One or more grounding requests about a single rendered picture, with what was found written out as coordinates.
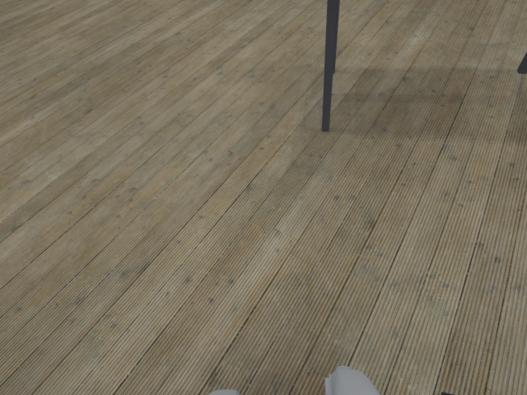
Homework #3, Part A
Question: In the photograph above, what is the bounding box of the robot right thigh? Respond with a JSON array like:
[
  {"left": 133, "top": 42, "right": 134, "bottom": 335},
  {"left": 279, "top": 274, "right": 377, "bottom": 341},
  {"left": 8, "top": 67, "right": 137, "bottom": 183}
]
[{"left": 324, "top": 369, "right": 380, "bottom": 395}]

